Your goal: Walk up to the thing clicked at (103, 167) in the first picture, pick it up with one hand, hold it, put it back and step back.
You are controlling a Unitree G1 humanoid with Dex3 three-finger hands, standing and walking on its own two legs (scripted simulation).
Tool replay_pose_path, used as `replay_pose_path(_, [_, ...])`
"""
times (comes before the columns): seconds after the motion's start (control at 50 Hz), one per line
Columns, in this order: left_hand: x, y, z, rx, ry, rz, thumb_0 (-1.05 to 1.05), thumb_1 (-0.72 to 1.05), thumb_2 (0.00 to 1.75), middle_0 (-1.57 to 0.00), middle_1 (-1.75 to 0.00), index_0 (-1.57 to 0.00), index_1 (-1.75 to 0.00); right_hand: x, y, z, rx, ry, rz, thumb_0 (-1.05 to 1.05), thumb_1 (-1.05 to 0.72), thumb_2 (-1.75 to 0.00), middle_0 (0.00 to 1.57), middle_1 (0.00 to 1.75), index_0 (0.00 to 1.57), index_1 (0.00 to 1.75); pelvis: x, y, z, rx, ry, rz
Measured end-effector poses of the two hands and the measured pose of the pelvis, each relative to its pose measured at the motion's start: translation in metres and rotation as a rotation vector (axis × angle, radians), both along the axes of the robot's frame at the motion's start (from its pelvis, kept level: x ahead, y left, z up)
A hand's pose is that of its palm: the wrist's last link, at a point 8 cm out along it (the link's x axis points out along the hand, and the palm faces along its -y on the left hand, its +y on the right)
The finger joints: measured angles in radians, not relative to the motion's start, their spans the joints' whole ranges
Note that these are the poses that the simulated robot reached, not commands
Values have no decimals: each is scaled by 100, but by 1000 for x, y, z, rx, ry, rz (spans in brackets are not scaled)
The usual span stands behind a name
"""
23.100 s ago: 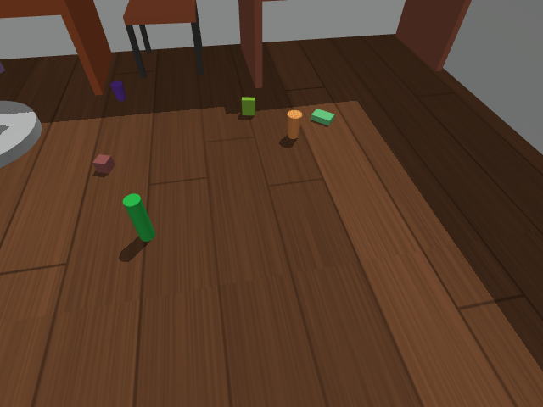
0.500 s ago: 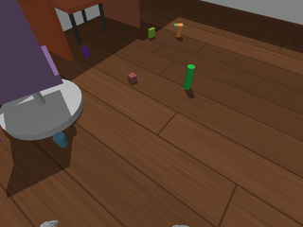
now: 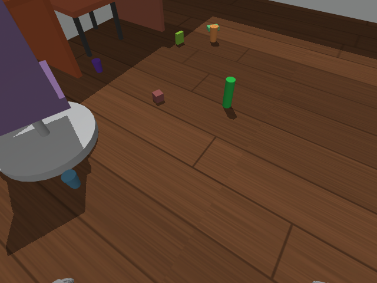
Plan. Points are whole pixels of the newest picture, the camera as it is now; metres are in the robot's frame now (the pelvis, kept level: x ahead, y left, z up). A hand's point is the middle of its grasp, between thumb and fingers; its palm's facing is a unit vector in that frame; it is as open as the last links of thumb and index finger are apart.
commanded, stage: walk up
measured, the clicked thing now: (158, 96) +1.52 +0.26 -0.73
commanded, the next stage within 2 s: stand in 0.78 s
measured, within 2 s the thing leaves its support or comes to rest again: neither
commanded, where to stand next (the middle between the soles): +0.06 +0.01 m, yaw +2 degrees
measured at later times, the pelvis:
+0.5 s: pelvis +0.01 +0.01 +0.00, yaw -1 degrees
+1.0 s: pelvis +0.02 +0.01 +0.01, yaw +1 degrees
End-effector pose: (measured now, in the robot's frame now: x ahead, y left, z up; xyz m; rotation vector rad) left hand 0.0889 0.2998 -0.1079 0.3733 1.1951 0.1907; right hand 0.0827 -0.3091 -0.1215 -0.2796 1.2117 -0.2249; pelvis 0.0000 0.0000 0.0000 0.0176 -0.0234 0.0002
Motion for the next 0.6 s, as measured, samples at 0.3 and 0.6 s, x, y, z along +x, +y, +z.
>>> replay_pose_path(0.3, [21,0,-2,-1,-16,-28,0,91,90,-21,-30,-21,-30,3,0,3,-4,-6,-43,1,-90,-90,21,30,20,30,8,1,0,-1,-11,-16])
replay_pose_path(0.6, [33,7,-2,0,-25,-51,0,90,90,-21,-30,-21,-30,0,8,4,-5,0,-58,1,-90,-90,20,30,20,30,13,9,0,2,-7,-32])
